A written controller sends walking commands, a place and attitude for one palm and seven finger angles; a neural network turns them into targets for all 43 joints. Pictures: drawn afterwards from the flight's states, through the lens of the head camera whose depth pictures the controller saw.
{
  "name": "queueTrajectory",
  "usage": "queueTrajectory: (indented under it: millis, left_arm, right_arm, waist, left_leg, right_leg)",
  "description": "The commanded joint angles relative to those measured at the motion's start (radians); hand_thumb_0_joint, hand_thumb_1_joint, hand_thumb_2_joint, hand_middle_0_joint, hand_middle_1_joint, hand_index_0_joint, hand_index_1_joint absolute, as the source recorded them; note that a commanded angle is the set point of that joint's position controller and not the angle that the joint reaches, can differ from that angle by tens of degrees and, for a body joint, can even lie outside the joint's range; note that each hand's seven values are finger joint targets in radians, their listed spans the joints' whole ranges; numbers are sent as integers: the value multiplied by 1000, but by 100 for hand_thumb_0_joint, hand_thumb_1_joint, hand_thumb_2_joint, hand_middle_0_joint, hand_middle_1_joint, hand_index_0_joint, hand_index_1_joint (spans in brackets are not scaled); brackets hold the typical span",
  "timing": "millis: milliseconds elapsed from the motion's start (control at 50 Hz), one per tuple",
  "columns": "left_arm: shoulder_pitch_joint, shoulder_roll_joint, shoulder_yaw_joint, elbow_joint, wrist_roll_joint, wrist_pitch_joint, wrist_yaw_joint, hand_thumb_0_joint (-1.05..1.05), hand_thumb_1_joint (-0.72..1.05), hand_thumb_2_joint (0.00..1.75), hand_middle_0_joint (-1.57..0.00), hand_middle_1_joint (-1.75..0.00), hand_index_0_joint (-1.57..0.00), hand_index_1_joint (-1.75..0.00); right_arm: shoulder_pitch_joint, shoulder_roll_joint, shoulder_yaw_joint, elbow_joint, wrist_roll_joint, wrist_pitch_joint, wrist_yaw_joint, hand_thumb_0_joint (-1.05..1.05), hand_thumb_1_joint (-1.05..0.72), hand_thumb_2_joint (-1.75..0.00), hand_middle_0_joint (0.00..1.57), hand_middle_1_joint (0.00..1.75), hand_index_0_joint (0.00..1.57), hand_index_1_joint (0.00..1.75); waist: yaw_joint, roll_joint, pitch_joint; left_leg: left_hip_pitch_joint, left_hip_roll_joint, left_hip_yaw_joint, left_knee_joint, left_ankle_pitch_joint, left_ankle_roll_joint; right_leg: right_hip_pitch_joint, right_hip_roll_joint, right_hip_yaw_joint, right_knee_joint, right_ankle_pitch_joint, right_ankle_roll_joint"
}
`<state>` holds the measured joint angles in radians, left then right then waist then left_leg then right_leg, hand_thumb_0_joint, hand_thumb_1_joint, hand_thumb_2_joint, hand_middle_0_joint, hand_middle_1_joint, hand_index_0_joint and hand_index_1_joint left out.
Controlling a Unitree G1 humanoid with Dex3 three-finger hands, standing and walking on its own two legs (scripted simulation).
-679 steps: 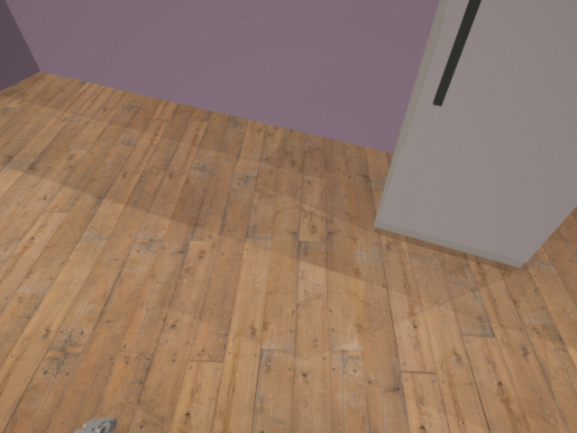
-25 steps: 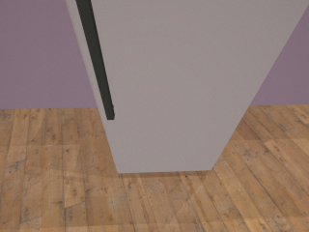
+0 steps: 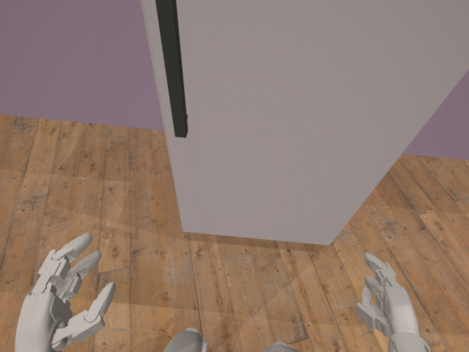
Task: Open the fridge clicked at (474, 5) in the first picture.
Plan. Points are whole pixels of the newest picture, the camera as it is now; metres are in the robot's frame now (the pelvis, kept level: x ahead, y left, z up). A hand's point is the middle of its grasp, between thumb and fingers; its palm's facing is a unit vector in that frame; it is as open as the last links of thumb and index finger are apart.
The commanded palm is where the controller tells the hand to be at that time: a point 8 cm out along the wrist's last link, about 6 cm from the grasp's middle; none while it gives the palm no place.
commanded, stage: raise the hand to about handle height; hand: left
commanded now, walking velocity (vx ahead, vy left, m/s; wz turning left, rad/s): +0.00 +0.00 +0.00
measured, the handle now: (171, 21) +0.57 +0.20 +0.24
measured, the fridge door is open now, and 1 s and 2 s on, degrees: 0 0 0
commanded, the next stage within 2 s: move the hooked fingers beside the handle in 1.58 s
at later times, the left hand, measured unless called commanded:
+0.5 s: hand (80, 228) +0.24 +0.25 +0.11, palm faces +0.08 -0.99 -0.07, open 12.2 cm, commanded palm +0.22 +0.31 +0.12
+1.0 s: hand (32, 165) +0.29 +0.31 +0.18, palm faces +0.12 -0.99 -0.05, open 13.9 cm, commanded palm +0.26 +0.35 +0.19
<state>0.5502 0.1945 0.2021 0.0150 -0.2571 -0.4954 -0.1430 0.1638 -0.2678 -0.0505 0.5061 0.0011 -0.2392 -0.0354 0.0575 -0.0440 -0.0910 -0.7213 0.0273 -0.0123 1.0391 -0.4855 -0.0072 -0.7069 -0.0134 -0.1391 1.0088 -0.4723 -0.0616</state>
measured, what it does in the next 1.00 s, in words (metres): rises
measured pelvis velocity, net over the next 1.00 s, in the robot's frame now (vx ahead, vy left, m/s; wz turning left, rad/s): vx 0.02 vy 0.04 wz -0.01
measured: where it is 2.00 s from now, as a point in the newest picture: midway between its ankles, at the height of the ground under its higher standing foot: outside the picture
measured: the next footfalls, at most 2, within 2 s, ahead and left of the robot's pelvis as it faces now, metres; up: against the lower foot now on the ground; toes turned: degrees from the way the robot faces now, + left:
none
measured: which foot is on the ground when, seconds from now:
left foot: down 0.00-1.00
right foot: down 0.00-1.00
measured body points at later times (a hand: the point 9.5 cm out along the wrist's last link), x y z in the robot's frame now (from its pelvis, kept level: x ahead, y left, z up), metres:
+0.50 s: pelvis +0.02 +0.02 +0.03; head +0.05 +0.02 +0.48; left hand +0.23 +0.30 +0.11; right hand +0.16 -0.24 -0.05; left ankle +0.02 +0.12 -0.67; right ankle +0.02 -0.08 -0.67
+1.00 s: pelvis +0.02 +0.04 +0.05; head +0.02 +0.04 +0.50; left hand +0.27 +0.36 +0.18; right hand +0.20 -0.18 -0.01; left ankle +0.02 +0.13 -0.67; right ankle +0.02 -0.08 -0.67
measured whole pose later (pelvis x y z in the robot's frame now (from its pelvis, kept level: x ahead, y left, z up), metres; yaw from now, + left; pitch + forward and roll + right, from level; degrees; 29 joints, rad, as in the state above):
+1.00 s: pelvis +0.02 +0.04 +0.05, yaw -1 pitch +1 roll -2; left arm 0.03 0.39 0.41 0.11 -0.34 -0.04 -0.34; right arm 0.24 -0.24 0.09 0.59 0.05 -0.25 -0.11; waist 0.05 0.03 -0.04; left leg -0.33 0.00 0.03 0.67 -0.35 0.04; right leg -0.32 -0.02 -0.10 0.61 -0.31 0.00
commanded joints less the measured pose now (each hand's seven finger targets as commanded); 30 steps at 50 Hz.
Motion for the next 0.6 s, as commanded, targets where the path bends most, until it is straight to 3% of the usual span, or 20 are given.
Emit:
queueTrajectory:
  millis: [0,20,60,100,140,180,200,240,260,280,300,340,400,460,500,540,580]
  left_arm:
    - [-332,118,-76,-414,-18,-190,-89,0,27,63,-25,-70,-25,-70]
    - [-338,151,-63,-342,-20,-154,-123,0,25,62,-25,-72,-25,-72]
    - [-296,197,-21,-184,-27,-30,-181,0,20,60,-25,-75,-25,-75]
    - [-234,243,70,-25,-52,136,-220,0,15,58,-25,-78,-25,-78]
    - [-217,279,148,-61,-93,262,-217,0,11,56,-26,-81,-26,-81]
    - [-217,286,234,-125,-137,314,-165,0,6,54,-26,-84,-26,-84]
    - [-208,295,284,-147,-156,306,-130,0,4,53,-26,-86,-26,-86]
    - [-190,279,311,-253,-148,242,-64,0,-1,51,-27,-88,-27,-88]
    - [-185,254,288,-281,-134,206,-44,0,-3,50,-27,-90,-27,-90]
    - [-194,237,256,-308,-116,167,-30,0,-6,49,-27,-92,-27,-92]
    - [-220,235,222,-314,-97,143,-34,0,-8,48,-27,-93,-27,-93]
    - [-241,202,152,-264,-69,112,-63,0,-13,46,-27,-96,-27,-96]
    - [-296,198,98,-197,-71,136,-144,0,-20,43,-28,-100,-28,-100]
    - [-379,297,172,-193,-98,183,-195,0,-27,40,-28,-105,-28,-105]
    - [-451,366,240,-236,-109,198,-191,0,-31,38,-29,-108,-29,-108]
    - [-474,367,267,-275,-115,198,-167,0,-36,36,-29,-111,-29,-111]
    - [-475,351,273,-278,-121,197,-142,0,-41,34,-29,-114,-29,-114]
  right_arm:
    - [26,-106,6,-65,13,-69,-24,0,-90,-90,20,30,20,30]
    - [28,-113,8,-55,24,-71,-31,0,-90,-90,20,30,20,30]
    - [27,-121,13,-60,43,-58,-49,0,-90,-90,20,30,20,30]
    - [2,-121,16,-81,59,-36,-63,0,-90,-90,20,30,20,30]
    - [-27,-110,23,-128,62,-16,-71,0,-90,-90,20,30,20,30]
    - [-33,-89,27,-142,53,-8,-71,0,-90,-90,20,30,20,30]
    - [-42,-75,31,-137,46,-11,-68,0,-90,-90,20,30,20,30]
    - [-10,-57,25,-125,40,-25,-52,0,-90,-90,20,30,20,30]
    - [0,-54,23,-116,37,-32,-44,0,-90,-90,20,30,20,30]
    - [10,-57,20,-105,34,-41,-38,0,-90,-90,20,30,20,30]
    - [17,-67,22,-100,26,-47,-32,0,-90,-90,20,30,20,30]
    - [46,-88,15,-72,28,-56,-26,0,-90,-90,20,30,20,30]
    - [62,-121,15,-62,41,-70,-38,0,-90,-90,20,30,20,30]
    - [55,-136,16,-63,55,-79,-65,0,-90,-90,20,30,20,30]
    - [44,-134,23,-63,53,-83,-76,0,-90,-90,20,30,20,30]
    - [34,-115,32,-70,52,-85,-78,0,-90,-90,20,30,20,30]
    - [34,-107,38,-67,50,-89,-75,0,-90,-90,20,30,20,30]
  waist:
    - [-150,206,-165]
    - [-160,165,-128]
    - [-146,63,-74]
    - [-81,-8,-64]
    - [-21,-22,-148]
    - [14,-43,-201]
    - [38,-29,-209]
    - [41,23,-236]
    - [34,52,-232]
    - [21,86,-215]
    - [7,79,-191]
    - [-43,89,-152]
    - [-77,84,-88]
    - [-59,66,-119]
    - [-37,116,-154]
    - [-21,155,-187]
    - [-16,171,-177]
  left_leg:
    - [116,-18,-17,-96,170,42]
    - [81,-16,-21,-102,130,40]
    - [15,-22,-18,-132,66,40]
    - [-5,-30,-12,-174,67,38]
    - [32,-42,-2,-211,121,35]
    - [72,-43,-2,-236,197,29]
    - [87,-39,-12,-246,243,24]
    - [139,-32,-10,-275,334,19]
    - [165,-31,-4,-289,359,18]
    - [190,-29,-1,-294,387,18]
    - [189,-27,-5,-295,405,20]
    - [214,-22,-5,-293,389,24]
    - [215,-22,-12,-303,308,30]
    - [229,-25,-16,-339,243,32]
    - [278,-26,-24,-359,284,32]
    - [335,-24,-28,-385,348,26]
    - [372,-22,-33,-400,396,16]
  right_leg:
    - [38,16,162,-203,108,34]
    - [47,13,169,-228,65,39]
    - [82,4,199,-300,-46,50]
    - [163,-12,221,-353,-88,58]
    - [278,-34,220,-367,-37,69]
    - [346,-35,199,-361,64,77]
    - [384,-28,182,-341,142,68]
    - [399,-12,137,-296,323,60]
    - [383,-1,116,-282,365,57]
    - [357,7,101,-270,401,54]
    - [350,12,95,-260,417,50]
    - [282,18,83,-268,396,53]
    - [234,19,89,-311,297,50]
    - [280,7,107,-364,198,52]
    - [322,11,98,-359,239,43]
    - [358,14,79,-352,303,38]
    - [357,21,62,-350,342,35]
